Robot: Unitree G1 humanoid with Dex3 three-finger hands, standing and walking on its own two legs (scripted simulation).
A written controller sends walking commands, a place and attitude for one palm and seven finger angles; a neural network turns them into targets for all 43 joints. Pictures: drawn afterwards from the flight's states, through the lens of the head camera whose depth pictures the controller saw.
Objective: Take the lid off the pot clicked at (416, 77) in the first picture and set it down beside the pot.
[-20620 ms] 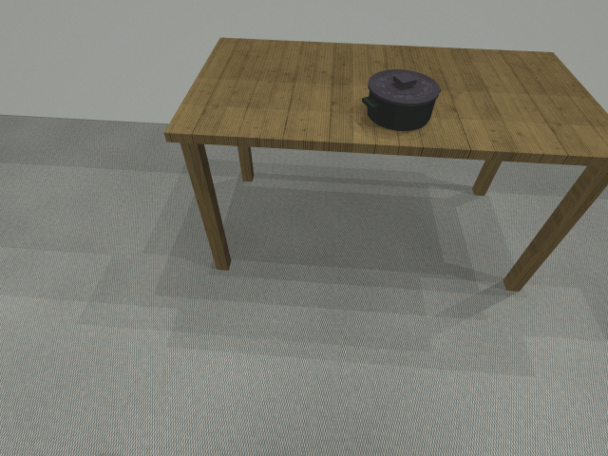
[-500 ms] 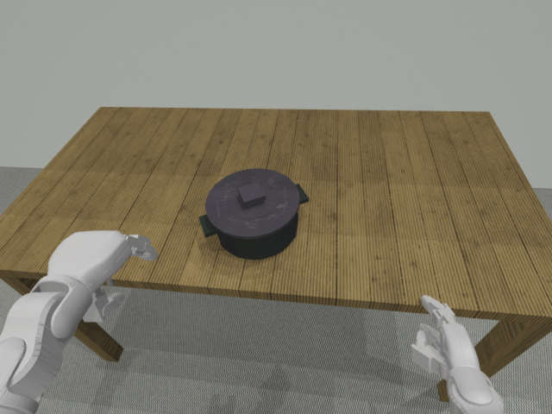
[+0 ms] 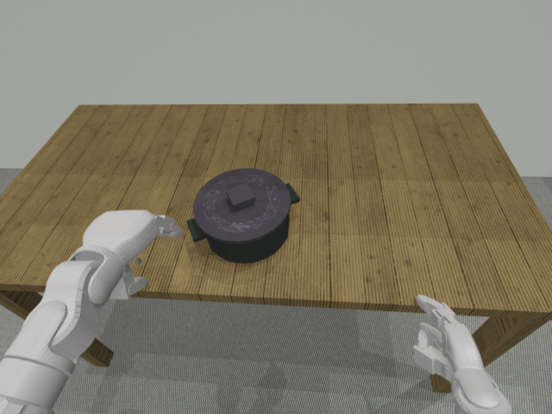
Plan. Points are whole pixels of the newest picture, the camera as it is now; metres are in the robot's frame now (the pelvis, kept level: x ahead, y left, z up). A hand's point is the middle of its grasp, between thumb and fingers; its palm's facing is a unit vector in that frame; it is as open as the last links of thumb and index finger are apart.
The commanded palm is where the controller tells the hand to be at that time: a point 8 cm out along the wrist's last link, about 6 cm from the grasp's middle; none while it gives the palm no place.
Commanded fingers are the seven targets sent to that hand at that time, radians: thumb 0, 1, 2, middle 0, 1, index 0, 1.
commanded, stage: move the open hand above the knob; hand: left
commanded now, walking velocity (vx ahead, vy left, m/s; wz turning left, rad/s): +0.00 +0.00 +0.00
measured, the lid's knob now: (240, 196) +0.50 +0.11 +0.00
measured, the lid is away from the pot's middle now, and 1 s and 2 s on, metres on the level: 0.00 0.00 0.00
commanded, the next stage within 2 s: none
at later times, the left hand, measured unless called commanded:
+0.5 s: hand (176, 233) +0.36 +0.19 +0.07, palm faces -0.31 -0.06 -0.95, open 10.2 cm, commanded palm +0.36 +0.19 +0.14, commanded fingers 0.00 -0.27 1.32 -0.81 -0.08 -0.81 -0.08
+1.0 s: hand (206, 197) +0.42 +0.15 +0.08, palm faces -0.27 -0.05 -0.96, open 10.2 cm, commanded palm +0.42 +0.15 +0.14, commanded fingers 0.00 -0.27 1.32 -0.81 -0.08 -0.81 -0.08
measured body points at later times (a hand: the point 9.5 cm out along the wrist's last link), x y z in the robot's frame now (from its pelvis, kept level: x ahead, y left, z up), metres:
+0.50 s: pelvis +0.00 -0.01 +0.00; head +0.01 -0.05 +0.45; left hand +0.37 +0.19 +0.12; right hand +0.24 -0.25 -0.05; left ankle +0.00 +0.10 -0.74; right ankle +0.01 -0.13 -0.74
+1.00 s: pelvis +0.01 +0.00 -0.01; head +0.02 -0.03 +0.44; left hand +0.43 +0.15 +0.14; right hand +0.24 -0.24 -0.05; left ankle +0.00 +0.10 -0.74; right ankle +0.01 -0.13 -0.74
